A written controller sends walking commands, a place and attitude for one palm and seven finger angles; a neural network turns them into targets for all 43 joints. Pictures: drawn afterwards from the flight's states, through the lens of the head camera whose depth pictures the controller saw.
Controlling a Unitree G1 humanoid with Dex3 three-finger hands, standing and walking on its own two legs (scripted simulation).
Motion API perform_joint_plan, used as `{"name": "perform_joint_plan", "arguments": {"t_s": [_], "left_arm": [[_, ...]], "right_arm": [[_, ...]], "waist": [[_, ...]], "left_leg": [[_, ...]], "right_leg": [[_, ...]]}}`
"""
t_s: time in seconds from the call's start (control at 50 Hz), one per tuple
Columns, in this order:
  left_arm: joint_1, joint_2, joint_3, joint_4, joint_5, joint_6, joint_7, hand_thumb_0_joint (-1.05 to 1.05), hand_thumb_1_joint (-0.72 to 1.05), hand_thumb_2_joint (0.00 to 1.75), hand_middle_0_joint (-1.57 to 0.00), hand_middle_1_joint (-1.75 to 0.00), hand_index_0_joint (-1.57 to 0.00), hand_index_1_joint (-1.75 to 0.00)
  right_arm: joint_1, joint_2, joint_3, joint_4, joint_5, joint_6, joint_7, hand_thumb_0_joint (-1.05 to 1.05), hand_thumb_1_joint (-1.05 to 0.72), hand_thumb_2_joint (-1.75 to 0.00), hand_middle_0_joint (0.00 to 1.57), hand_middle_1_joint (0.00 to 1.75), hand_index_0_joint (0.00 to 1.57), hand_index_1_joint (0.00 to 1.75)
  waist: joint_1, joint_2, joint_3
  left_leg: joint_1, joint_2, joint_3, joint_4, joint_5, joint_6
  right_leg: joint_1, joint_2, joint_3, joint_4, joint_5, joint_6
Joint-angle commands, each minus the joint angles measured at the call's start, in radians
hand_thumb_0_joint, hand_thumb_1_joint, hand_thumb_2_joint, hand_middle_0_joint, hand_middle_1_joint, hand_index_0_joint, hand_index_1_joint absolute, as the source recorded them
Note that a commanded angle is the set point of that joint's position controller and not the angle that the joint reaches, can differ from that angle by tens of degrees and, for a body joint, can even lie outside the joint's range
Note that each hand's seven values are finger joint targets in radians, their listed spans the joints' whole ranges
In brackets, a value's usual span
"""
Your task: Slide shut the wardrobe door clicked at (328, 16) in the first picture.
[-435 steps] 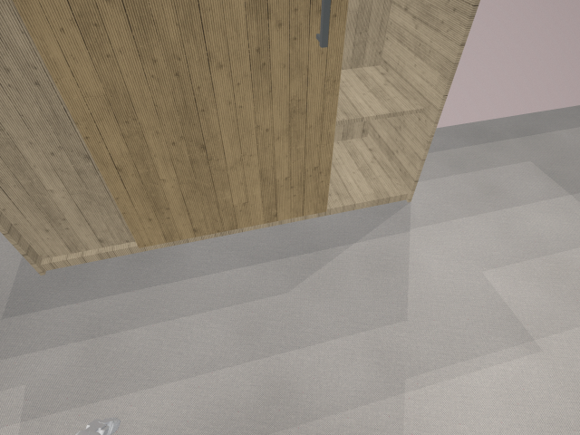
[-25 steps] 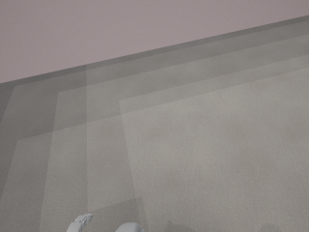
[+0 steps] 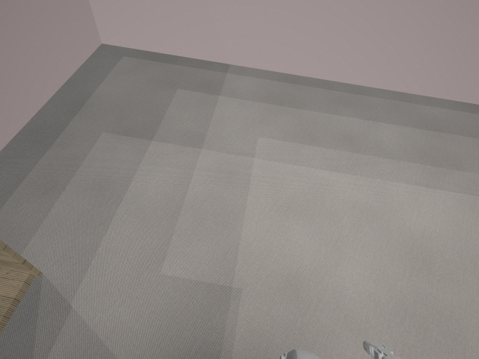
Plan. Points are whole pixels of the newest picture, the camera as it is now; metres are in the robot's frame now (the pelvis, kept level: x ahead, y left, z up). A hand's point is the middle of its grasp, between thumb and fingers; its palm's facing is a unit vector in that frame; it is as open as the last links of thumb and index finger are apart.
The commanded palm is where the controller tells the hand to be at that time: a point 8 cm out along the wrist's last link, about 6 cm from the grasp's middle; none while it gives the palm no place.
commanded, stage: turn to face it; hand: left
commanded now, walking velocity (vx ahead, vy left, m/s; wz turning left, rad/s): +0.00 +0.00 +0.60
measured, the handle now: out of the picture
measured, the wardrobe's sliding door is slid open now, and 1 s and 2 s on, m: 0.44 0.44 0.44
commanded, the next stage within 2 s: none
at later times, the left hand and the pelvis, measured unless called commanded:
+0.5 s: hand out of the picture +0.07 +0.17 -0.12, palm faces +0.27 -0.91 -0.31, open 7.4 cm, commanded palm none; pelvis +0.00 -0.06 +0.00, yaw +18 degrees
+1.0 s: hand out of the picture -0.14 +0.19 -0.18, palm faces +0.61 -0.75 -0.26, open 7.4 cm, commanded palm none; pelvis -0.03 -0.01 +0.00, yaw +36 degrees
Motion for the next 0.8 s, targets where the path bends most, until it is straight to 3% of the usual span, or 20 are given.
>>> {"name": "perform_joint_plan", "arguments": {"t_s": [0.0, 0.1, 0.2, 0.26, 0.3, 0.32, 0.34, 0.36, 0.38, 0.4, 0.42, 0.44, 0.46, 0.48, 0.6, 0.72, 0.76, 0.78], "left_arm": [[-0.029, 0.071, 0.018, -0.103, -0.005, -0.043, -0.005, 0.0, 0.9, 0.9, -0.2, -0.3, -0.2, -0.3], [-0.091, 0.066, 0.015, -0.135, -0.007, -0.041, 0.001, 0.0, 0.9, 0.9, -0.2, -0.3, -0.2, -0.3], [-0.154, 0.048, 0.01, -0.175, -0.012, -0.047, 0.004, 0.0, 0.9, 0.9, -0.2, -0.3, -0.2, -0.3], [-0.12, 0.039, 0.006, -0.178, -0.019, -0.055, 0.008, 0.0, 0.9, 0.9, -0.2, -0.3, -0.2, -0.3], [-0.056, 0.045, 0.01, -0.164, -0.023, -0.066, 0.011, 0.0, 0.9, 0.9, -0.2, -0.3, -0.2, -0.3], [-0.019, 0.063, 0.014, -0.156, -0.022, -0.075, 0.014, 0.0, 0.9, 0.9, -0.2, -0.3, -0.2, -0.3], [0.011, 0.131, 0.027, -0.152, -0.011, -0.086, 0.021, 0.0, 0.9, 0.9, -0.2, -0.3, -0.2, -0.3], [0.021, 0.208, 0.04, -0.156, 0.002, -0.088, 0.026, 0.0, 0.9, 0.9, -0.2, -0.3, -0.2, -0.3], [0.004, 0.201, 0.034, -0.167, -0.005, -0.078, 0.029, 0.0, 0.9, 0.9, -0.2, -0.3, -0.2, -0.3], [-0.064, 0.143, 0.028, -0.178, -0.004, -0.081, 0.032, 0.0, 0.9, 0.9, -0.2, -0.3, -0.2, -0.3], [-0.117, 0.126, 0.02, -0.186, -0.006, -0.079, 0.028, 0.0, 0.9, 0.9, -0.2, -0.3, -0.2, -0.3], [-0.147, 0.1, 0.011, -0.192, -0.006, -0.079, 0.023, 0.0, 0.9, 0.9, -0.2, -0.3, -0.2, -0.3], [-0.149, 0.08, 0.003, -0.192, -0.007, -0.082, 0.02, 0.0, 0.9, 0.9, -0.2, -0.3, -0.2, -0.3], [-0.134, 0.075, 0.002, -0.184, -0.005, -0.084, 0.02, 0.0, 0.9, 0.9, -0.2, -0.3, -0.2, -0.3], [-0.003, 0.107, 0.012, -0.136, 0.002, -0.083, 0.019, 0.0, 0.9, 0.9, -0.2, -0.3, -0.2, -0.3], [0.029, 0.152, 0.029, -0.116, 0.011, -0.074, 0.015, 0.0, 0.9, 0.9, -0.2, -0.3, -0.2, -0.3], [0.031, 0.161, 0.034, -0.107, 0.011, -0.071, 0.013, 0.0, 0.9, 0.9, -0.2, -0.3, -0.2, -0.3], [0.024, 0.161, 0.035, -0.101, 0.008, -0.068, 0.012, 0.0, 0.9, 0.9, -0.2, -0.3, -0.2, -0.3]], "right_arm": [[0.051, -0.204, -0.053, -0.048, 0.005, -0.02, -0.018, 0.0, -0.9, -0.9, 0.2, 0.3, 0.2, 0.3], [0.091, -0.203, -0.061, -0.038, 0.002, -0.013, -0.013, 0.0, -0.9, -0.9, 0.2, 0.3, 0.2, 0.3], [0.118, -0.206, -0.072, -0.033, -0.005, -0.006, -0.014, 0.0, -0.9, -0.9, 0.2, 0.3, 0.2, 0.3], [0.102, -0.207, -0.076, -0.04, -0.006, -0.002, -0.015, 0.0, -0.9, -0.9, 0.2, 0.3, 0.2, 0.3], [0.084, -0.202, -0.079, -0.045, -0.001, -0.001, -0.014, 0.0, -0.9, -0.9, 0.2, 0.3, 0.2, 0.3], [0.082, -0.181, -0.078, -0.048, 0.006, -0.001, -0.012, 0.0, -0.9, -0.9, 0.2, 0.3, 0.2, 0.3], [0.11, -0.123, -0.07, -0.053, 0.017, -0.003, -0.005, 0.0, -0.9, -0.9, 0.2, 0.3, 0.2, 0.3], [0.107, -0.076, -0.063, -0.079, 0.014, -0.004, -0.006, 0.0, -0.9, -0.9, 0.2, 0.3, 0.2, 0.3], [0.092, -0.133, -0.078, -0.078, 0.004, 0.005, -0.008, 0.0, -0.9, -0.9, 0.2, 0.3, 0.2, 0.3], [0.097, -0.135, -0.08, -0.059, -0.001, 0.017, -0.002, 0.0, -0.9, -0.9, 0.2, 0.3, 0.2, 0.3], [0.112, -0.121, -0.08, -0.034, -0.003, 0.027, 0.005, 0.0, -0.9, -0.9, 0.2, 0.3, 0.2, 0.3], [0.126, -0.118, -0.079, -0.017, -0.006, 0.032, 0.013, 0.0, -0.9, -0.9, 0.2, 0.3, 0.2, 0.3], [0.139, -0.108, -0.075, -0.008, -0.006, 0.034, 0.019, 0.0, -0.9, -0.9, 0.2, 0.3, 0.2, 0.3], [0.142, -0.099, -0.074, -0.004, -0.004, 0.035, 0.023, 0.0, -0.9, -0.9, 0.2, 0.3, 0.2, 0.3], [0.043, -0.092, -0.062, -0.023, -0.001, 0.042, 0.026, 0.0, -0.9, -0.9, 0.2, 0.3, 0.2, 0.3], [-0.03, -0.074, -0.042, -0.049, 0.009, 0.024, 0.027, 0.0, -0.9, -0.9, 0.2, 0.3, 0.2, 0.3], [-0.011, -0.073, -0.038, -0.05, 0.011, 0.013, 0.024, 0.0, -0.9, -0.9, 0.2, 0.3, 0.2, 0.3], [0.021, -0.083, -0.04, -0.048, 0.01, 0.008, 0.022, 0.0, -0.9, -0.9, 0.2, 0.3, 0.2, 0.3]], "waist": [[-0.042, 0.169, -0.106], [-0.06, 0.181, -0.082], [-0.076, 0.213, -0.086], [-0.061, 0.217, -0.121], [-0.029, 0.196, -0.161], [-0.009, 0.148, -0.178], [0.002, -0.033, -0.205], [0.012, -0.278, -0.185], [0.004, -0.171, -0.155], [-0.029, -0.138, -0.102], [-0.053, -0.139, -0.069], [-0.068, -0.115, -0.038], [-0.075, -0.127, -0.029], [-0.073, -0.121, -0.028], [-0.014, -0.158, -0.031], [0.014, -0.18, -0.068], [0.007, -0.183, -0.108], [-0.01, -0.164, -0.126]], "left_leg": [[0.134, 0.22, -0.234, -0.226, 0.556, 0.093], [0.111, 0.216, -0.327, -0.255, 0.397, 0.114], [0.094, 0.208, -0.421, -0.228, 0.385, 0.129], [0.053, 0.19, -0.468, -0.182, 0.462, 0.123], [0.014, 0.156, -0.468, -0.123, 0.469, 0.093], [-0.055, 0.114, -0.443, -0.075, 0.379, 0.05], [-0.229, 0.035, -0.347, 0.059, 0.13, -0.02], [-0.393, -0.1, -0.133, 0.296, -0.275, -0.099], [-0.338, -0.045, -0.155, 0.485, -0.302, -0.093], [-0.324, -0.009, -0.174, 0.567, -0.236, -0.088], [-0.321, 0.001, -0.145, 0.624, -0.179, -0.096], [-0.32, 0.015, -0.116, 0.667, -0.115, -0.106], [-0.322, 0.019, -0.097, 0.682, -0.073, -0.114], [-0.322, 0.021, -0.084, 0.672, -0.053, -0.119], [-0.315, 0.043, -0.031, 0.516, -0.081, -0.142], [-0.189, 0.041, 0.045, 0.252, -0.142, -0.122], [-0.129, 0.029, 0.062, 0.14, -0.128, -0.107], [-0.068, 0.026, 0.067, 0.04, -0.067, -0.102]], "right_leg": [[-0.086, 0.004, 0.063, 0.024, 0.097, 0.022], [-0.073, 0.028, 0.079, -0.093, 0.091, 0.03], [-0.017, 0.068, 0.085, -0.249, 0.04, 0.018], [0.107, 0.108, 0.079, -0.406, 0.042, 0.001], [0.239, 0.121, 0.069, -0.589, 0.16, -0.006], [0.358, 0.098, 0.074, -0.737, 0.267, -0.01], [0.545, -0.077, 0.223, -0.847, 0.273, -0.053], [0.563, -0.347, 0.478, -0.869, 0.394, -0.176], [0.391, -0.406, 0.44, -0.866, 0.426, -0.245], [0.301, -0.331, 0.347, -0.879, 0.337, -0.241], [0.262, -0.27, 0.294, -0.881, 0.278, -0.218], [0.241, -0.22, 0.211, -0.865, 0.29, -0.2], [0.24, -0.185, 0.143, -0.853, 0.332, -0.182], [0.251, -0.175, 0.107, -0.845, 0.372, -0.172], [0.348, -0.205, 0.048, -0.83, 0.455, -0.19], [0.362, -0.254, -0.004, -0.76, 0.562, -0.211], [0.384, -0.259, -0.022, -0.699, 0.632, -0.2], [0.379, -0.256, -0.052, -0.641, 0.629, -0.174]]}}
